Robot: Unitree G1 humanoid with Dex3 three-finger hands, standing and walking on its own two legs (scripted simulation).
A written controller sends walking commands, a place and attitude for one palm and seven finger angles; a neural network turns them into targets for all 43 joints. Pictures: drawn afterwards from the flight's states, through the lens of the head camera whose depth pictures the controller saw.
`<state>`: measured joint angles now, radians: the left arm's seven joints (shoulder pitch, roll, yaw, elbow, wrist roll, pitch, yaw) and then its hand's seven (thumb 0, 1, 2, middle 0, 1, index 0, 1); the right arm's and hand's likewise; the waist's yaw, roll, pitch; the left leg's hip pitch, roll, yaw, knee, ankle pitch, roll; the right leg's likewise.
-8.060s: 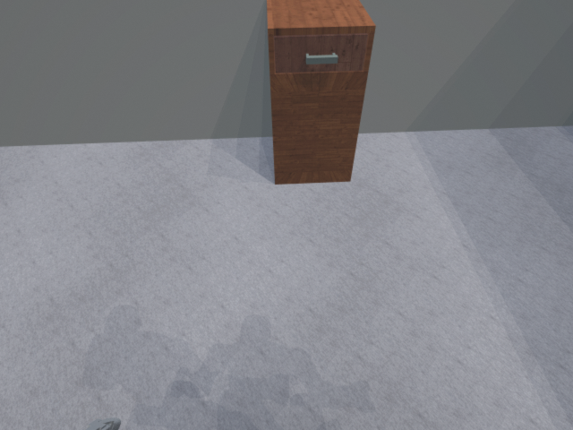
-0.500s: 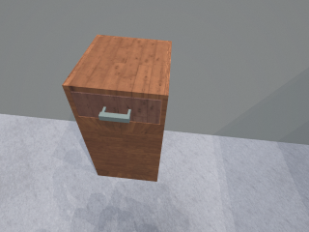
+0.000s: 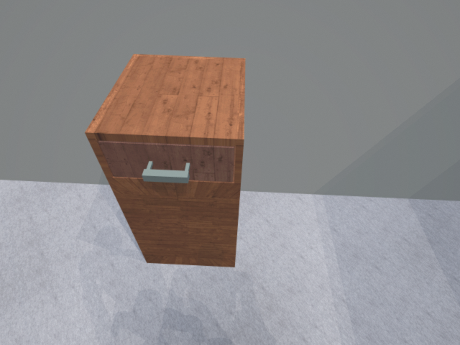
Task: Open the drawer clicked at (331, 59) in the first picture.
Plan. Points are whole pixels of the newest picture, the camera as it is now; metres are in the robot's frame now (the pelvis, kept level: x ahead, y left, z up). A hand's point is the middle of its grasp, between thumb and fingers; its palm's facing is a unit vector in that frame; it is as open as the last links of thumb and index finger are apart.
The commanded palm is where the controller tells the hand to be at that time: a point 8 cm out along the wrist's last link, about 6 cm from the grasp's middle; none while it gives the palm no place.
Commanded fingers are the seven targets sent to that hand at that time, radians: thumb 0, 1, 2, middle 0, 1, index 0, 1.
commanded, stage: look again from close up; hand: left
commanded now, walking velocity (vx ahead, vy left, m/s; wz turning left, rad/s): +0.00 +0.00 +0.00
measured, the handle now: (167, 170) +0.56 +0.21 -0.09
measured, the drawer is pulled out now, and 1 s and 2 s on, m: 0.00 0.00 0.00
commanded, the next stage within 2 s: shuffle to correct the standing spot in 0.58 s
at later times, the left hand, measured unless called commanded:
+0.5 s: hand out of the picture +0.06 +0.20 -0.17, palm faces +0.04 -0.97 -0.24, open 7.4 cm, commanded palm none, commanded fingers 0.00 0.90 0.90 -0.20 -0.30 -0.20 -0.30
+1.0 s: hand out of the picture -0.04 +0.17 -0.18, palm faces +0.05 -0.98 -0.18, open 7.4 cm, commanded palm none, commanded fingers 0.00 0.90 0.90 -0.20 -0.30 -0.20 -0.30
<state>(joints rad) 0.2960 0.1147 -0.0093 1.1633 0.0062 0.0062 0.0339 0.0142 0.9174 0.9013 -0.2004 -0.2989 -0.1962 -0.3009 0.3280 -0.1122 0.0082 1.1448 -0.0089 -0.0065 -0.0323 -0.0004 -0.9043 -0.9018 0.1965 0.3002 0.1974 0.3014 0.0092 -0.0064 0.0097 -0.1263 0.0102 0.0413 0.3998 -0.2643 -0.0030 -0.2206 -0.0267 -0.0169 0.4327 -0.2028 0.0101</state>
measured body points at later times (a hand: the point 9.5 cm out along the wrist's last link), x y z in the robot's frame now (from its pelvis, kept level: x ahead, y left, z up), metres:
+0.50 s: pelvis +0.00 +0.01 -0.01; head -0.02 +0.01 +0.44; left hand +0.05 +0.25 -0.15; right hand +0.06 -0.24 -0.15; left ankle -0.03 +0.12 -0.74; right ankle +0.02 -0.12 -0.74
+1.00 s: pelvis +0.02 +0.01 -0.01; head +0.02 +0.00 +0.44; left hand -0.04 +0.22 -0.16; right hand -0.03 -0.22 -0.17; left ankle -0.03 +0.12 -0.74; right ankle +0.02 -0.12 -0.74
